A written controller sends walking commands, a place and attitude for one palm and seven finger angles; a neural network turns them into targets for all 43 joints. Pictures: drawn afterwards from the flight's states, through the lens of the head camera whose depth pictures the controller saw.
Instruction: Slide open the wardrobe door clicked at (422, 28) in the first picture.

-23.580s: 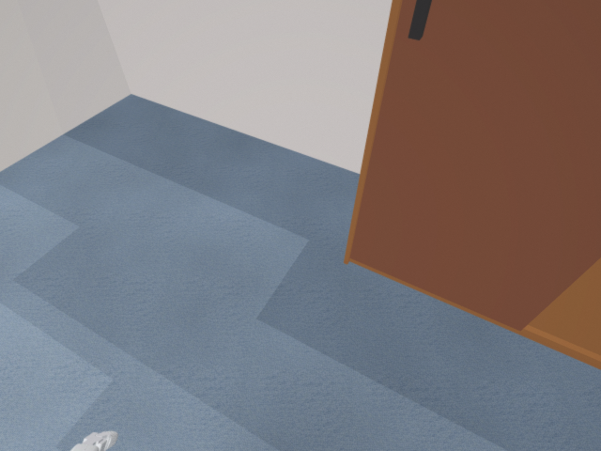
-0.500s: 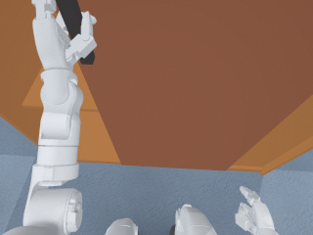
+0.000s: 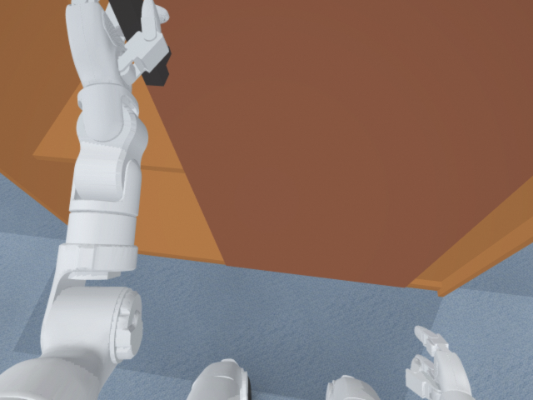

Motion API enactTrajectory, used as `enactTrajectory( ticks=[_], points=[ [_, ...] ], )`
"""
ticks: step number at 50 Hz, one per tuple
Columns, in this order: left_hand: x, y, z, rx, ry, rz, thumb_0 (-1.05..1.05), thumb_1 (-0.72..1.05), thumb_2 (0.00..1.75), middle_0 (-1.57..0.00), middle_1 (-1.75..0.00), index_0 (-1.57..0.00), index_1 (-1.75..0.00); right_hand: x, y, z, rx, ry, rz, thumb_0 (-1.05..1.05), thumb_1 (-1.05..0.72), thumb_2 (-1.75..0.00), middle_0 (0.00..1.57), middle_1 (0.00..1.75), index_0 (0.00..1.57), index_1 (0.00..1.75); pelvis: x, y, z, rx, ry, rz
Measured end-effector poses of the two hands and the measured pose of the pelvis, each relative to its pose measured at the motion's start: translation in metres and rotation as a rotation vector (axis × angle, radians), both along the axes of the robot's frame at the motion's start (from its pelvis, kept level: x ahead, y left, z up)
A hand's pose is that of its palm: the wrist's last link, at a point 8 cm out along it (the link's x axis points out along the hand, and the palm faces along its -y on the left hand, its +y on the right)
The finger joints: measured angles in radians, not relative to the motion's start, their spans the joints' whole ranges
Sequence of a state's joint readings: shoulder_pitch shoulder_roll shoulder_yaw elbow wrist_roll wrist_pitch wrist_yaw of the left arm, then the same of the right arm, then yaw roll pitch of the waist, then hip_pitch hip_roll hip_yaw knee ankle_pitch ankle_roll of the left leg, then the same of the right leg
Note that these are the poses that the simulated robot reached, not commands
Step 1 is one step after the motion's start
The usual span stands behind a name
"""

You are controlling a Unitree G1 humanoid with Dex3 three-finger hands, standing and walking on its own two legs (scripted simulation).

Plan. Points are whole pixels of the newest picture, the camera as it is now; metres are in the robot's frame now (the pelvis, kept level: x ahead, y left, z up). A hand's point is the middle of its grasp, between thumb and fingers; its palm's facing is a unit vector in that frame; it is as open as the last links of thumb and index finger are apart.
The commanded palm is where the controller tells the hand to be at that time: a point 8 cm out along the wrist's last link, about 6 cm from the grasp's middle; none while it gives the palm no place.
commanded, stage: step sideways, sliding the door along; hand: left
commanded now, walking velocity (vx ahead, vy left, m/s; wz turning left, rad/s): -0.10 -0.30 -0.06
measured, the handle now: out of the picture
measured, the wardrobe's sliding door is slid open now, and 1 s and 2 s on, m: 0.50 0.54 0.54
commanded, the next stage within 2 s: stop walking and hold the door there in 0.50 s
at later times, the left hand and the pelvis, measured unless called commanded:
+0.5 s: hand (203, 35) +0.45 +0.14 +0.26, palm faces +0.53 -0.85 -0.03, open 7.6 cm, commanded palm +0.41 +0.10 +0.25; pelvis +0.04 -0.15 +0.01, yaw +3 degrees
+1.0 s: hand (196, 33) +0.45 +0.15 +0.26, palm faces +0.73 -0.65 -0.23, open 7.6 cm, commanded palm +0.40 +0.17 +0.23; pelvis +0.06 -0.24 +0.01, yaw -4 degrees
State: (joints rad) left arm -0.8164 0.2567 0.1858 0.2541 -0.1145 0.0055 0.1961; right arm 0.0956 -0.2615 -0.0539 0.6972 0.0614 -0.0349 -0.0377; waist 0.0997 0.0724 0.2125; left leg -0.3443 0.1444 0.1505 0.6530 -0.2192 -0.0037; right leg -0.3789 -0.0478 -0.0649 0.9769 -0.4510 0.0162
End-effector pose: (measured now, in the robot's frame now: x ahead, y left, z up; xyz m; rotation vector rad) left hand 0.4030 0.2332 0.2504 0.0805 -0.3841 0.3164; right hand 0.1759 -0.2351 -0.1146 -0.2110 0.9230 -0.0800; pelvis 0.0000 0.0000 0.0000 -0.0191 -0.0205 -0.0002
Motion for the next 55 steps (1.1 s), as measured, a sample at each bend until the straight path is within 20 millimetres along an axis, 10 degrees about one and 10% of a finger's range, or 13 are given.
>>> enactTrajectory(
  ticks=[15, 23, 32, 41, 48, 55],
  points=[
    [-0.001, -0.056, 0.0, 0.019, 0.014, 0.178, -0.02, 0.75, 0.84, -0.41, -1.4, 0.0, -1.05, 0.048, -0.076, 0.0, 0.119, -0.115, 0.101, 0.01, -0.91, -0.9, 0.2, 0.3, 0.2, 0.3, 0.02, -0.122, -0.009, -0.027, -0.029, 0.032],
    [0.0, -0.059, -0.001, 0.019, -0.002, 0.239, -0.04, 0.73, 0.87, -0.41, -1.4, -0.01, -1.05, 0.055, -0.13, 0.009, -0.007, -0.052, 0.055, 0.01, -0.91, -0.9, 0.2, 0.3, 0.2, 0.3, 0.032, -0.138, 0.007, -0.019, 0.033, 0.071],
    [0.0, -0.059, -0.002, 0.052, -0.002, 0.265, -0.06, 0.72, 0.87, -0.4, -1.4, 0.0, -1.05, 0.07, -0.145, 0.04, 0.024, -0.043, 0.159, 0.02, -0.91, -0.9, 0.2, 0.3, 0.2, 0.3, 0.054, -0.177, 0.025, -0.078, -0.006, 0.013],
    [-0.006, -0.059, 0.009, 0.272, 0.127, 0.473, -0.17, 0.61, 0.84, -0.44, -1.4, -0.03, -1.11, 0.097, -0.213, 0.018, 0.087, -0.197, 0.035, 0.01, -0.9, -0.9, 0.2, 0.3, 0.2, 0.3, 0.079, -0.234, -0.003, 0.009, -0.01, -0.049],
    [-0.007, -0.066, 0.013, 0.178, 0.181, 0.533, -0.14, 0.6, 0.84, -0.41, -1.34, -0.09, -1.15, 0.05, -0.285, 0.013, -0.027, -0.143, -0.138, 0.01, -0.91, -0.9, 0.2, 0.3, 0.2, 0.3, 0.065, -0.236, 0.004, 0.055, -0.007, -0.065],
    [-0.006, -0.064, 0.012, 0.084, 0.15, 0.473, -0.1, 0.6, 0.84, -0.4, -1.36, -0.14, -1.15, -0.033, -0.311, 0.03, -0.158, -0.022, -0.202, 0.01, -0.91, -0.9, 0.2, 0.3, 0.2, 0.3, 0.053, -0.233, 0.007, 0.055, 0.005, -0.071]
  ],
)
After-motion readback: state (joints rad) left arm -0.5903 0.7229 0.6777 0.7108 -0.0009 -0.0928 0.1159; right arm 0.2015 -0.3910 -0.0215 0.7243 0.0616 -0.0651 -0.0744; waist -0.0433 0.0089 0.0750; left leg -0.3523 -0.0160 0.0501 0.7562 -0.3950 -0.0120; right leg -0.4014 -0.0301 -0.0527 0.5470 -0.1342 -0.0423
